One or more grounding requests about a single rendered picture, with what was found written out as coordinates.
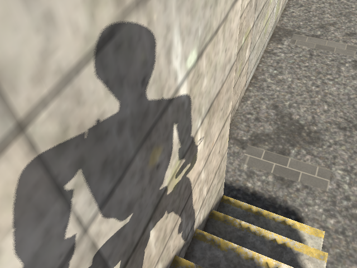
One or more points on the stairs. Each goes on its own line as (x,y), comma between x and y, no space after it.
(240,235)

